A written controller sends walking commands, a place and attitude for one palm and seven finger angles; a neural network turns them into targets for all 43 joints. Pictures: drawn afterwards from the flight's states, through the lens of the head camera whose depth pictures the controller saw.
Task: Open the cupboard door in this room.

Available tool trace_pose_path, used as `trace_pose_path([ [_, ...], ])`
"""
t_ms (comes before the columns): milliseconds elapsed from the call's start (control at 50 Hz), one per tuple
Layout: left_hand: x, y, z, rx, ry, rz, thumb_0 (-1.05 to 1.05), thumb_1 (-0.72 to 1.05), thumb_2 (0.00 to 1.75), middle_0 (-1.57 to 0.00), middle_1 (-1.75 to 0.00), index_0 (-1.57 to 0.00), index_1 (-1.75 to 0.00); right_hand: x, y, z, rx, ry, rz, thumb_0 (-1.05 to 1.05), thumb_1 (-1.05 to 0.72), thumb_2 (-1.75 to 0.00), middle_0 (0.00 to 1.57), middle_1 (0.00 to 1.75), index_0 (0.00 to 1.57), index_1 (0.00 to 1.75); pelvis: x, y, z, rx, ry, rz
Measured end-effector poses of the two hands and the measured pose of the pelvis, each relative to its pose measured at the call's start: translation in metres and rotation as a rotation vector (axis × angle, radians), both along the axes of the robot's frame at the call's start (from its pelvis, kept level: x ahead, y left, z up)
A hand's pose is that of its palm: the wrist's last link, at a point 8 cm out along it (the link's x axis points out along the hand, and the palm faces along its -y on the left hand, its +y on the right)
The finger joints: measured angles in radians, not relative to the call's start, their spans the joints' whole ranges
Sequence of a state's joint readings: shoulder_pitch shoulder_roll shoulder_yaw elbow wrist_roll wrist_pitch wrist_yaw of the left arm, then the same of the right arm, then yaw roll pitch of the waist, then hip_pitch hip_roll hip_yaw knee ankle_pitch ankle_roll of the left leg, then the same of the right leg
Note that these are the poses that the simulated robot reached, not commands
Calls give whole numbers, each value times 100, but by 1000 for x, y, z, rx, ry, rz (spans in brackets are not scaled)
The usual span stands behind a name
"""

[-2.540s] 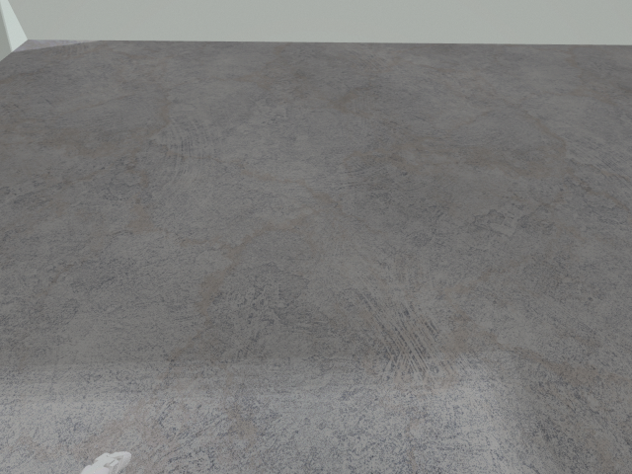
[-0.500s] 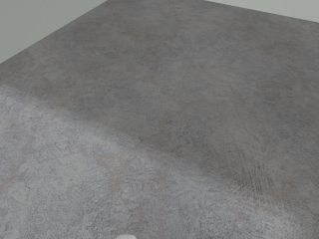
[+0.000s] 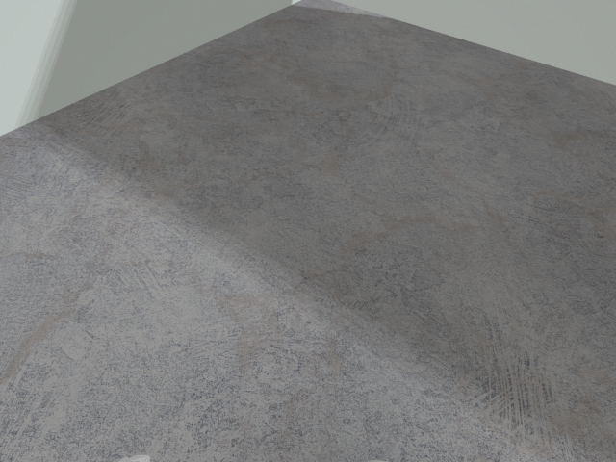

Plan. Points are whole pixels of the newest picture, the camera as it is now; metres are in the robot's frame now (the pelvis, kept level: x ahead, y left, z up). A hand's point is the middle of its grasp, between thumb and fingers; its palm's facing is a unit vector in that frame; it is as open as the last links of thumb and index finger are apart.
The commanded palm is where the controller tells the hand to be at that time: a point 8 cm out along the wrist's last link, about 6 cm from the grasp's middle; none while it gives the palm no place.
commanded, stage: turn or walk to find it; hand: left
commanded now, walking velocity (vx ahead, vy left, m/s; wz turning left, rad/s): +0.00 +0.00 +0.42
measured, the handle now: out of the picture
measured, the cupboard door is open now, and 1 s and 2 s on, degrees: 0 0 0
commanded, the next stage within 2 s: stand and wait in 1.18 s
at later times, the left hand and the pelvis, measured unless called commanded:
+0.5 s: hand out of the picture -0.02 +0.16 -0.16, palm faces +0.25 -0.94 -0.24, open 7.3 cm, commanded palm none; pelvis -0.04 -0.04 +0.00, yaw +14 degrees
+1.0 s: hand out of the picture -0.08 +0.24 -0.17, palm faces +0.45 -0.86 -0.25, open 7.3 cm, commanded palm none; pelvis -0.07 +0.01 +0.00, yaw +25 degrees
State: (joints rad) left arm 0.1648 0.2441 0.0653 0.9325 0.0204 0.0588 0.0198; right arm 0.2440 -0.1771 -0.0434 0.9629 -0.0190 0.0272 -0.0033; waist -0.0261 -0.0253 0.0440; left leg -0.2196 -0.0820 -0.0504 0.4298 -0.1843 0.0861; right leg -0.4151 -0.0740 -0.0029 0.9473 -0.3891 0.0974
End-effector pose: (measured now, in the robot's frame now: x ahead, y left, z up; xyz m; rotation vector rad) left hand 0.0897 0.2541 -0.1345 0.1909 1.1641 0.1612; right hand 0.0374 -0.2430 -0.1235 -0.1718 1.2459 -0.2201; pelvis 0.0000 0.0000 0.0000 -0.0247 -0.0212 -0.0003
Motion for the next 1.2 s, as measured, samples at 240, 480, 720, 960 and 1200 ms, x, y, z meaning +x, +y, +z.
trace_pose_path([
  [240,-26,-46,15,41,-70,42,0,91,90,-20,-30,-20,-30,-51,-43,-32,53,139,22,1,-91,-89,20,30,21,30,-25,-38,-8,29,13,100],
  [480,-117,-55,8,9,26,223,1,91,90,-20,-30,-21,-30,-11,-52,-22,24,136,183,1,-91,-89,19,30,20,29,-36,-42,-2,46,3,238],
  [720,-225,-5,-32,-43,205,411,1,91,90,-20,-30,-21,-30,75,36,-2,-31,-68,417,1,-91,-89,19,30,20,29,-56,4,-15,22,13,328],
  [960,-209,22,-3,-2,66,461,1,91,90,-19,-30,-20,-30,61,67,2,16,-64,487,0,-91,-89,20,30,21,30,-67,12,-1,10,4,421],
  [1200,-180,-20,17,75,-75,471,0,91,90,-20,-30,-20,-30,31,8,-38,58,82,485,1,-91,-89,20,30,21,30,-70,-32,-12,40,6,527],
])
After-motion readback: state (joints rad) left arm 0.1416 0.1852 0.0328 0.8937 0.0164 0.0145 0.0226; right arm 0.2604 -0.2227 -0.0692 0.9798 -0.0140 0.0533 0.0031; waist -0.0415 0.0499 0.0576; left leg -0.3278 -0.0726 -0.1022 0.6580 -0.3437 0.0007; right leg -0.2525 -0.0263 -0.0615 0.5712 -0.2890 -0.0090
